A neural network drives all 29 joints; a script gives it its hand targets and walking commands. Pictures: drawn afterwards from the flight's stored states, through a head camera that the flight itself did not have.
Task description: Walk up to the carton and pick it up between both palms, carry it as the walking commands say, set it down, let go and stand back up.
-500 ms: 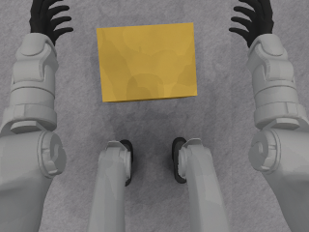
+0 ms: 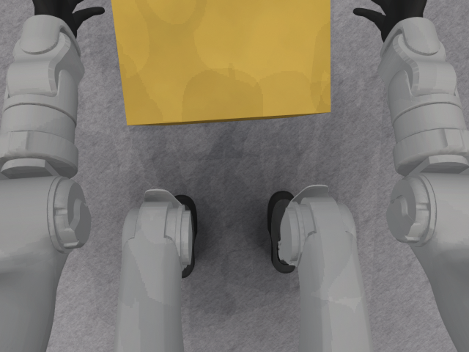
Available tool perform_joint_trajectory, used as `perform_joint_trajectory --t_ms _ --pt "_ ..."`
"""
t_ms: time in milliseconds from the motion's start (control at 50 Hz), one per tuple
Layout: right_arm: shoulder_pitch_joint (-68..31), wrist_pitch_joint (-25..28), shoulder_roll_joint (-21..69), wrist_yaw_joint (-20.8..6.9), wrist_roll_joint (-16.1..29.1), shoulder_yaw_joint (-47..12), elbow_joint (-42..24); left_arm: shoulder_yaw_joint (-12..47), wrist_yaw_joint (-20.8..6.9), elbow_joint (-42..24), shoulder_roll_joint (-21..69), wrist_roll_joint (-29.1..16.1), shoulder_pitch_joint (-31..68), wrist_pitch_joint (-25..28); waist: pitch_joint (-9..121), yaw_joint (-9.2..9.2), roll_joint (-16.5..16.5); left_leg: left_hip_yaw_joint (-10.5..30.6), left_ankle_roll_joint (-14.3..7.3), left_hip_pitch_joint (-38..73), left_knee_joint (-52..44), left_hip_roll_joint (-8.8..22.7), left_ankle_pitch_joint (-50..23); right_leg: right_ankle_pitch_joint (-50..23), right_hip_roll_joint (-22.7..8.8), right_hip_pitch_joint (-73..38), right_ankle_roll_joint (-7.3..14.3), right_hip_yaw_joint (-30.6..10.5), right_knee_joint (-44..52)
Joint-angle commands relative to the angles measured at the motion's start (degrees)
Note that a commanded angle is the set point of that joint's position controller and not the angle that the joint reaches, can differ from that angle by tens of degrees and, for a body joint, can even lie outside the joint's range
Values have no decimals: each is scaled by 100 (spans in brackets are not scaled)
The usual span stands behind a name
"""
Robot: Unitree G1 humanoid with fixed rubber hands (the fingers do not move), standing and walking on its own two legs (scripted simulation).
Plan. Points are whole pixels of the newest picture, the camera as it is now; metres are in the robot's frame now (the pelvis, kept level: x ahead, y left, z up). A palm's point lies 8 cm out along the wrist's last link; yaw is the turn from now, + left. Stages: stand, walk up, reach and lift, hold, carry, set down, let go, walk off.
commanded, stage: reach and lift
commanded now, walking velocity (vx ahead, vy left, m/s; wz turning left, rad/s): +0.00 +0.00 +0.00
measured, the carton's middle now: (224, 60) +0.52 +0.01 -0.29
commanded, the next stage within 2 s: none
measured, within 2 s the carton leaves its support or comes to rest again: leaves its support in 1.88 s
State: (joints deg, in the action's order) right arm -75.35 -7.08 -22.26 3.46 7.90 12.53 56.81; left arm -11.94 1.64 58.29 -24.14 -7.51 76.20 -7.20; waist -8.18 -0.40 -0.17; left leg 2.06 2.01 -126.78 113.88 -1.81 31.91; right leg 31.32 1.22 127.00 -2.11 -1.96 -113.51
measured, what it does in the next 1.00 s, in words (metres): lowers itself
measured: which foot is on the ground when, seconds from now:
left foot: down 0.00-1.00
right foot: down 0.00-1.00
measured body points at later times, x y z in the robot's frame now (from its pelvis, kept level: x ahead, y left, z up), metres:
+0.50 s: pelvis -0.01 +0.00 -0.06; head +0.37 +0.00 +0.18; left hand +0.56 +0.22 -0.23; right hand +0.55 -0.21 -0.23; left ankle +0.10 +0.13 -0.39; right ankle +0.10 -0.13 -0.39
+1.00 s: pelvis -0.01 +0.00 -0.05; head +0.36 +0.00 +0.19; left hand +0.56 +0.20 -0.22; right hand +0.55 -0.18 -0.23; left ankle +0.10 +0.13 -0.39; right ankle +0.10 -0.13 -0.39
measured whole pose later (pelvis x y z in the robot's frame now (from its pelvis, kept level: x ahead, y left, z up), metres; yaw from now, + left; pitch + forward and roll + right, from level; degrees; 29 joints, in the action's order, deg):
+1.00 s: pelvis -0.01 +0.00 -0.05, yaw +0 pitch +38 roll +0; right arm -83.6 -3.1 -21.0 6.3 12.9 5.6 64.4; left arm -4.1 5.6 65.7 -24.1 -14.4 84.5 -3.4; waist -19.4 -0.1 0.0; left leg 1.7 1.8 -130.3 124.3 -1.3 32.3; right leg 31.9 0.7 130.4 -2.0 -1.7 -124.0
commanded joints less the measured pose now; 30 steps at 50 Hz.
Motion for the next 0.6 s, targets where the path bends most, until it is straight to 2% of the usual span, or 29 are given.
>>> perform_joint_trajectory --t_ms 0,260,380,580 --pt "-1498 184 -851 43 97 -29 -446 7 73 -458 -876 -84 1490 188 6511 10 -28 -471 -10 3289 -636 53 -1828 -1793 2 -3547 -49 504 475" --pt "-1980 430 -1095 181 448 -346 -29 405 254 -163 -1058 -493 1989 419 6215 7 -75 -366 22 3226 190 167 -1849 -1795 -114 -3222 -49 440 -317" --pt "-2125 412 -1231 248 649 -504 -284 592 355 -402 -1152 -694 2146 388 6790 -4 -66 -406 9 3593 336 164 -1926 -1913 -120 -3631 -15 483 -457" --pt "-1858 444 -933 165 540 -470 152 471 279 109 -930 -578 1871 418 5731 46 -12 -397 15 2878 249 160 -1730 -1813 -101 -3142 -14 430 -380"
